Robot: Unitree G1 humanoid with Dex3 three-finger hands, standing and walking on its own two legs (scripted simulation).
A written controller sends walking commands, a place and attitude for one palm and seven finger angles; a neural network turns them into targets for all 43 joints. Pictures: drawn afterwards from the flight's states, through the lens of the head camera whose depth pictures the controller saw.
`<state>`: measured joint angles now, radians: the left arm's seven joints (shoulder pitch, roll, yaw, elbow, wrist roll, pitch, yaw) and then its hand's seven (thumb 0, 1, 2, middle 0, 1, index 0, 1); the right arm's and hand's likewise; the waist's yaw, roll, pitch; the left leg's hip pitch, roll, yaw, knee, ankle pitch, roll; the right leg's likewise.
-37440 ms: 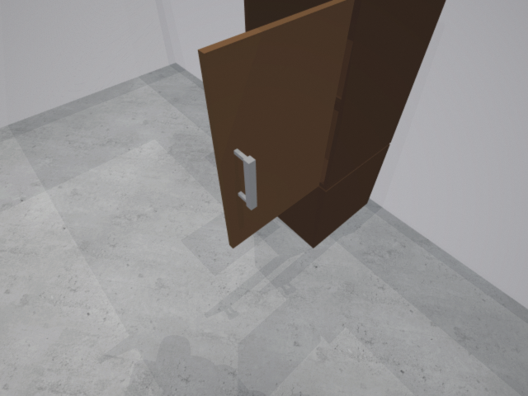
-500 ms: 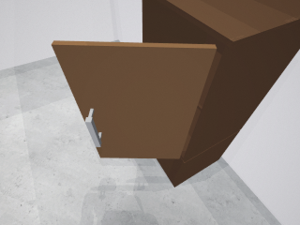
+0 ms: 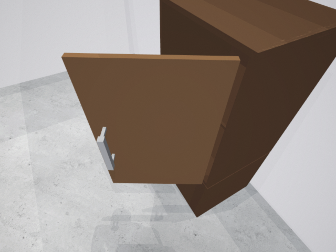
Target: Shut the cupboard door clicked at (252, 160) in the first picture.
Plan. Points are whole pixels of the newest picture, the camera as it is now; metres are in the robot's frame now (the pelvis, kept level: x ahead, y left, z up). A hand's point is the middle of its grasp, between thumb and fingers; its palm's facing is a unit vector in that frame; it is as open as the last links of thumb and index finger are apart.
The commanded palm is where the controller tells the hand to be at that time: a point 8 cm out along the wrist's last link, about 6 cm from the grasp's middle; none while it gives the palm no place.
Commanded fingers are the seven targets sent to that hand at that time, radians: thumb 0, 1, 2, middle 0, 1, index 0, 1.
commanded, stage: look again from close up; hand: left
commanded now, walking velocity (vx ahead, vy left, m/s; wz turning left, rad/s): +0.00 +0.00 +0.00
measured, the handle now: (107, 149) +0.42 +0.22 -0.06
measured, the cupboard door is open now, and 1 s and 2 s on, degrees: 60 60 60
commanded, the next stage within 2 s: come to a stop and stand still in 0.50 s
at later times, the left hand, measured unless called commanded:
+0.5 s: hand out of the picture +0.01 +0.17 -0.17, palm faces +0.01 -0.98 -0.18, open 7.4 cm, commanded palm none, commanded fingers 0.00 0.90 0.90 -0.20 -0.30 -0.20 -0.30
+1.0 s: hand out of the picture +0.00 +0.19 -0.17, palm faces +0.00 -0.98 -0.20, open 7.4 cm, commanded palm none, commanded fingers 0.00 0.90 0.90 -0.20 -0.30 -0.20 -0.30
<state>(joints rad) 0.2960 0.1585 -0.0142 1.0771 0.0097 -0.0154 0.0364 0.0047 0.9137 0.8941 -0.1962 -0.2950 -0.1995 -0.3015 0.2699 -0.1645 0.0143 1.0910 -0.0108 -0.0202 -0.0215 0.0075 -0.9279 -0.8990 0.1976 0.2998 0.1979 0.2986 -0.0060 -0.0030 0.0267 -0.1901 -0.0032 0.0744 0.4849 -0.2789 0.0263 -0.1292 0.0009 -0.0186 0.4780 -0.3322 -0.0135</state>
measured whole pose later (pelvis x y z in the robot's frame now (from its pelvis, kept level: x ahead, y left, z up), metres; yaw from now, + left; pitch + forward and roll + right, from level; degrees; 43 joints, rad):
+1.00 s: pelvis -0.03 +0.02 +0.00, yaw +0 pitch -2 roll +0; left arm 0.29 0.17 -0.02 1.03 0.01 0.00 0.04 0.00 0.91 0.89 -0.20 -0.30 -0.20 -0.30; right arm 0.25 -0.17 0.00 1.03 -0.01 0.00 -0.01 0.00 -0.92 -0.90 0.20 0.30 0.20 0.30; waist -0.01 0.00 0.02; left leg -0.22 -0.02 0.08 0.50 -0.25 0.05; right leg -0.16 -0.02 -0.01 0.49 -0.30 0.01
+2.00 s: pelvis -0.03 +0.04 +0.00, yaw +0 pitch -2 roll +0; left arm 0.32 0.15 -0.02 1.10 0.01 0.00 0.04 0.00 0.91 0.89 -0.20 -0.29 -0.20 -0.30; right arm 0.27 -0.14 0.01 1.14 0.00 -0.02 -0.02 0.00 -0.92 -0.90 0.20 0.30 0.20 0.30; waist 0.00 -0.03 0.03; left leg -0.18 -0.06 0.10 0.40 -0.20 0.09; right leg -0.13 -0.05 0.01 0.41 -0.26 0.05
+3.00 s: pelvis -0.04 -0.01 -0.11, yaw +3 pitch +18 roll -2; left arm 0.43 0.22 0.17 -0.02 -0.31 -0.36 -0.31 0.02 0.90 0.89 -0.76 -0.90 -0.76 -0.91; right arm 0.23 -0.18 0.01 0.54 0.04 -0.19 -0.04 0.01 -0.90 -0.90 0.20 0.30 0.20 0.30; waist 0.02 0.03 -0.17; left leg -1.03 0.00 -0.01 1.27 -0.54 0.02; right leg -0.97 0.05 -0.12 1.24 -0.57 -0.08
